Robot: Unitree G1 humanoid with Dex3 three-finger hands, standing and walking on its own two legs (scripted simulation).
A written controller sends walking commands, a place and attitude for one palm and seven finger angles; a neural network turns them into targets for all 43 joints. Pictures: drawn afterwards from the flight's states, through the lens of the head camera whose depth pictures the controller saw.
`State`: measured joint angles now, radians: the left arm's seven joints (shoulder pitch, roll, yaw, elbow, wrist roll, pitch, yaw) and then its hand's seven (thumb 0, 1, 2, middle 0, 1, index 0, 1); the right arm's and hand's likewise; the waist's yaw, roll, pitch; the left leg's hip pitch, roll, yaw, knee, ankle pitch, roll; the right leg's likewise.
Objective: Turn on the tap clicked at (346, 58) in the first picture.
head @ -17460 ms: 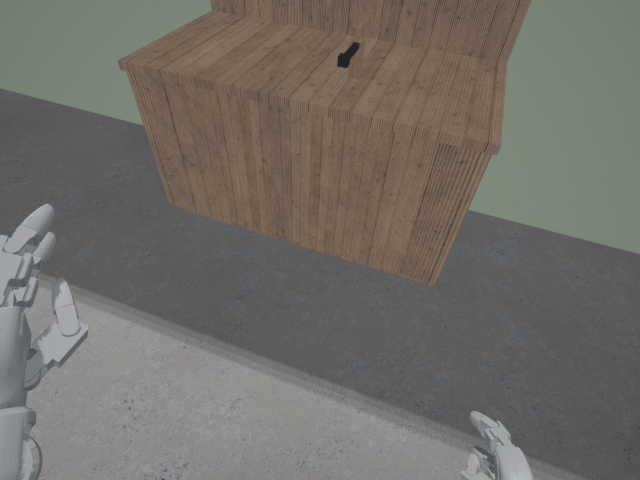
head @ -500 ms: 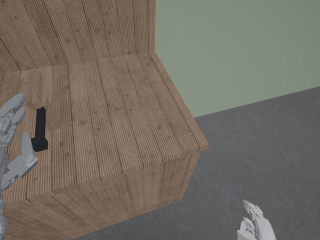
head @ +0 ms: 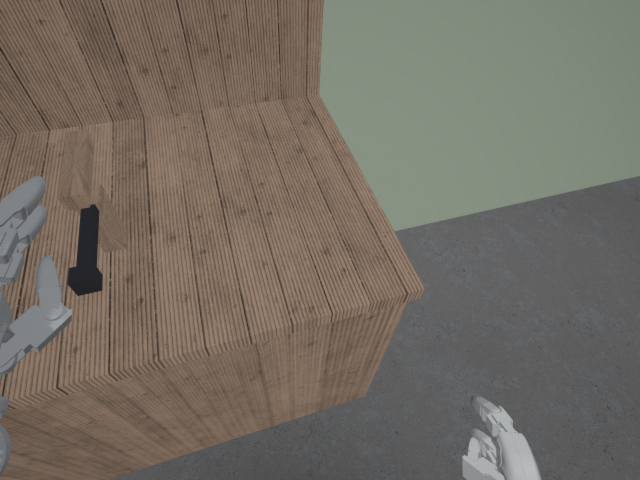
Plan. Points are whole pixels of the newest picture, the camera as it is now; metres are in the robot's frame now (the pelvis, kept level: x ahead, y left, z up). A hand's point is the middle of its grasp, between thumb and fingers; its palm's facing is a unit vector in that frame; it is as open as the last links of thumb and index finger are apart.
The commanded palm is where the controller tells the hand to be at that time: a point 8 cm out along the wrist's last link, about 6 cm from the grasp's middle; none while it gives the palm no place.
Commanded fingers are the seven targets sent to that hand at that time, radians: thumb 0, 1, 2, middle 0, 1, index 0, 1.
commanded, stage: shuffle to correct the standing spot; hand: left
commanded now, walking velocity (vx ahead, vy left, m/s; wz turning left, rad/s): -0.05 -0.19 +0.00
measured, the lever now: (85, 279) +0.32 +0.32 +0.05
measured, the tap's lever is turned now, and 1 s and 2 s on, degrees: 0 0 0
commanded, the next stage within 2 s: none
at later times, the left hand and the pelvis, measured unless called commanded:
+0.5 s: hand (64, 321) +0.21 +0.24 +0.17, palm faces +0.32 -0.84 -0.43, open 7.4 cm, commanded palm +0.15 +0.28 +0.18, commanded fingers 0.00 0.90 0.90 -0.20 -0.30 -0.20 -0.30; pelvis +0.00 +0.00 +0.00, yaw +1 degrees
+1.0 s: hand (59, 324) +0.21 +0.24 +0.17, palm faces +0.33 -0.84 -0.43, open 7.4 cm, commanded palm +0.15 +0.28 +0.18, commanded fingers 0.00 0.90 0.90 -0.20 -0.30 -0.20 -0.30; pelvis -0.01 -0.01 +0.00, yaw +1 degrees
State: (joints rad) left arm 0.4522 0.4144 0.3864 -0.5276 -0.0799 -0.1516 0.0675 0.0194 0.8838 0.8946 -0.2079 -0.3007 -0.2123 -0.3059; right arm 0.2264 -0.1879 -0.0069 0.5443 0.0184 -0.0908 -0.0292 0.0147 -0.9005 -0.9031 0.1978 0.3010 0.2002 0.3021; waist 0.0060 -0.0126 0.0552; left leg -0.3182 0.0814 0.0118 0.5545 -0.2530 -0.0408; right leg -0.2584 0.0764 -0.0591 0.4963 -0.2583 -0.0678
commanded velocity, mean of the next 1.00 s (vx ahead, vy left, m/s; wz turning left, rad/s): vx -0.07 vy -0.19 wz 0.00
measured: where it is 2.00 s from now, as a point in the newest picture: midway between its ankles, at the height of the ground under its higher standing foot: outside the picture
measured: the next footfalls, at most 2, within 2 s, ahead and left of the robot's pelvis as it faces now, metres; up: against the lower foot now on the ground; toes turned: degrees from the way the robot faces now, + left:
none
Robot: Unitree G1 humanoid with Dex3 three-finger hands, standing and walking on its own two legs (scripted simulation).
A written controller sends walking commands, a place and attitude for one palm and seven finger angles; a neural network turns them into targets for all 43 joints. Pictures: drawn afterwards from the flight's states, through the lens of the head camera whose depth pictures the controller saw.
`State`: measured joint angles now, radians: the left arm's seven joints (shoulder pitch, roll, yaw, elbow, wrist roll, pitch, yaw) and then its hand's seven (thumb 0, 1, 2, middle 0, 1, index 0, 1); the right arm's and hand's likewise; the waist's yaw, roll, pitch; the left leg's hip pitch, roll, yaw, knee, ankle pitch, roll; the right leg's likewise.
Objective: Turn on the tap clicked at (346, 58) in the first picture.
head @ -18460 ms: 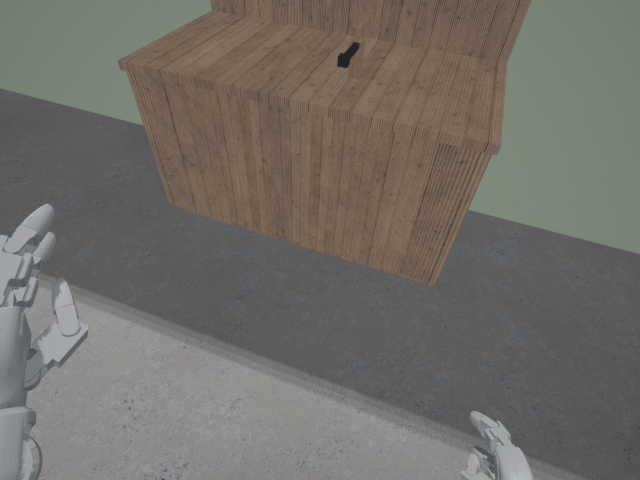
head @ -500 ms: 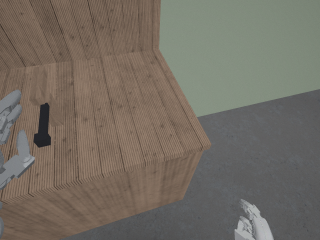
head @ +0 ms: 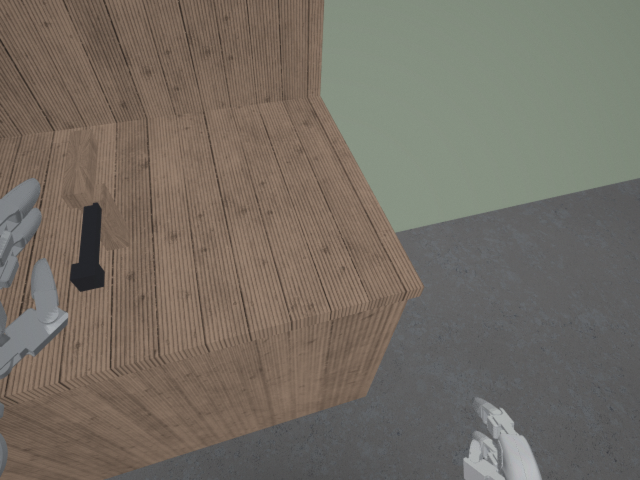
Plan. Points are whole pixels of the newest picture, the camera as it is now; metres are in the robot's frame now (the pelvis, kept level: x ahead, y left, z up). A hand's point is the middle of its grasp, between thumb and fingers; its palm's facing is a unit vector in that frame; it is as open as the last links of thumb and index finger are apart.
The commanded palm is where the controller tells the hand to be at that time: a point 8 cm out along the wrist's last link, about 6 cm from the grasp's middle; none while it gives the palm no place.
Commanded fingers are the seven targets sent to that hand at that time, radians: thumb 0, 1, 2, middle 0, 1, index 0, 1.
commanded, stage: shuffle to correct the standing spot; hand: left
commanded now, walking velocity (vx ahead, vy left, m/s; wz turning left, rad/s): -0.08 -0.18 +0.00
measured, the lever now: (88, 275) +0.33 +0.32 +0.05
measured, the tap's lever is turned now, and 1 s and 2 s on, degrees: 0 0 0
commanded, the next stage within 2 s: come to a stop and stand still in 1.18 s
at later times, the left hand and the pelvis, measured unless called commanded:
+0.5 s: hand (69, 315) +0.22 +0.24 +0.16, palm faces +0.32 -0.85 -0.43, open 7.4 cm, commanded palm +0.16 +0.28 +0.18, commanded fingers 0.00 0.90 0.90 -0.20 -0.30 -0.20 -0.30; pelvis +0.00 +0.00 +0.00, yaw +0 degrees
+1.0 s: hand (75, 316) +0.22 +0.23 +0.16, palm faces +0.33 -0.84 -0.43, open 7.4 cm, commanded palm +0.16 +0.28 +0.18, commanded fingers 0.00 0.90 0.90 -0.20 -0.30 -0.20 -0.30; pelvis +0.01 -0.01 +0.00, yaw +1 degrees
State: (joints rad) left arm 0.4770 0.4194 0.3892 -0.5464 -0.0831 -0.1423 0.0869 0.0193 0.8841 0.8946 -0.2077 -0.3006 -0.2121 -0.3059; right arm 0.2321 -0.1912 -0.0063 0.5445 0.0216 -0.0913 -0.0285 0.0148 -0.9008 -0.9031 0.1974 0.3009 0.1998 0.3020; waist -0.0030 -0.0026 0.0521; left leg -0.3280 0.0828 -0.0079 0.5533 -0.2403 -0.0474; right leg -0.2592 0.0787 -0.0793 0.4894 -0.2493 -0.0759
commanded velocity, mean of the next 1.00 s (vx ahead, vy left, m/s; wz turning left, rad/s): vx -0.07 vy -0.19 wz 0.00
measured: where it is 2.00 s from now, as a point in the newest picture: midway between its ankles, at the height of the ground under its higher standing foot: outside the picture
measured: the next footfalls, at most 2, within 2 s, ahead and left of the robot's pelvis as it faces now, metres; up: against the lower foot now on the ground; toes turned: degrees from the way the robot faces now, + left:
none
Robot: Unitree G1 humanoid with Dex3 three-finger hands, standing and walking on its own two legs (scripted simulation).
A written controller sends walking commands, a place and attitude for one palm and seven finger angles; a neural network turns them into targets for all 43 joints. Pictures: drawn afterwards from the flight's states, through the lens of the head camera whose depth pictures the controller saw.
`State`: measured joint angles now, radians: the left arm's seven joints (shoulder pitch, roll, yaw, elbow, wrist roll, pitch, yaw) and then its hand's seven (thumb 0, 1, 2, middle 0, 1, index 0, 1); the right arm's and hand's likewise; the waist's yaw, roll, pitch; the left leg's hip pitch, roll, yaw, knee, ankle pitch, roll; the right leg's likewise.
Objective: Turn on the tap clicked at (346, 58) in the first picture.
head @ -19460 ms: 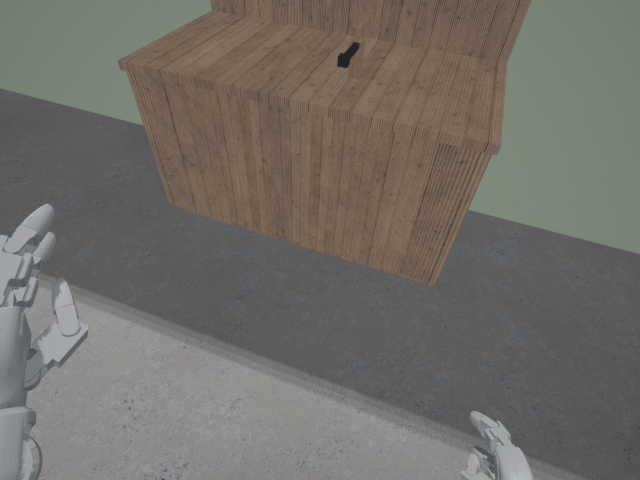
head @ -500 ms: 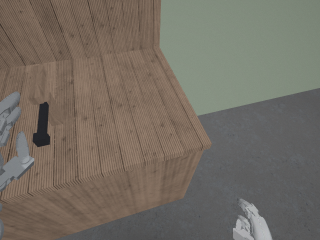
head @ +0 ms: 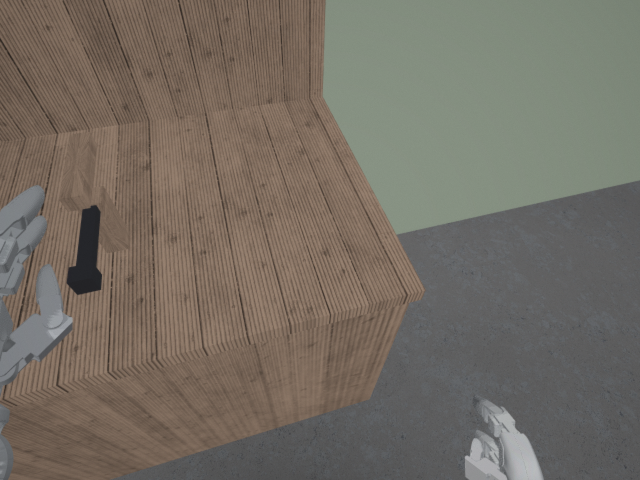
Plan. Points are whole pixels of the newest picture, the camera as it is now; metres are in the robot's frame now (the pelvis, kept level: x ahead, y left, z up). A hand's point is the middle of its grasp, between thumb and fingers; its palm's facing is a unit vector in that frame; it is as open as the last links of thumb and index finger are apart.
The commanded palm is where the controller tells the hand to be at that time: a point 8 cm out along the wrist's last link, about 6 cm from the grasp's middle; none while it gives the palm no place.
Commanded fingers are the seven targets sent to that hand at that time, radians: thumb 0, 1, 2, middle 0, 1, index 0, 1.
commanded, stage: shuffle to correct the standing spot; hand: left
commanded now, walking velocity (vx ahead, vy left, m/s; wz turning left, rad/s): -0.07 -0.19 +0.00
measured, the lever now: (85, 278) +0.33 +0.32 +0.05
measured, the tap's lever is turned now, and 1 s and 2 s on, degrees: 0 0 0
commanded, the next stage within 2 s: come to a stop and stand still in 0.18 s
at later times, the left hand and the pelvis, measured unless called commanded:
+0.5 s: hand (21, 277) +0.24 +0.27 +0.20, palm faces +0.38 -0.80 -0.47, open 7.4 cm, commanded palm +0.15 +0.28 +0.19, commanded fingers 0.00 0.90 0.90 -0.20 -0.30 -0.20 -0.30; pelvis -0.02 +0.01 +0.00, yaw -4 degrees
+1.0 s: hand out of the picture +0.20 +0.30 +0.17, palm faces +0.35 -0.87 -0.34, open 7.4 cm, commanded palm +0.14 +0.34 +0.19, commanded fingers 0.00 0.90 0.90 -0.20 -0.30 -0.20 -0.30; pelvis -0.04 +0.07 +0.01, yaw -3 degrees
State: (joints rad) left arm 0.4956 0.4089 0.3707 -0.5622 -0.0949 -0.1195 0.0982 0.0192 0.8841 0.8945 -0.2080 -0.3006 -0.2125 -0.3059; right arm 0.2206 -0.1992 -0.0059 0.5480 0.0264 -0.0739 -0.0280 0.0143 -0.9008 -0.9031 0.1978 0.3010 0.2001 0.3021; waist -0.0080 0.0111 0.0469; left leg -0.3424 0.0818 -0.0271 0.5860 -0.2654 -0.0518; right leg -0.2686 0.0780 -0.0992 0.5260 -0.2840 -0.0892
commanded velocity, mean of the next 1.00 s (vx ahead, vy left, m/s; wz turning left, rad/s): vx -0.02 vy -0.05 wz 0.00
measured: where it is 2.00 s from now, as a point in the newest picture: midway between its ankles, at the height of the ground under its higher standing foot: outside the picture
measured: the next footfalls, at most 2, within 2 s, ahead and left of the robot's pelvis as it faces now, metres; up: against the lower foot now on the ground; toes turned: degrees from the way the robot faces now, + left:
none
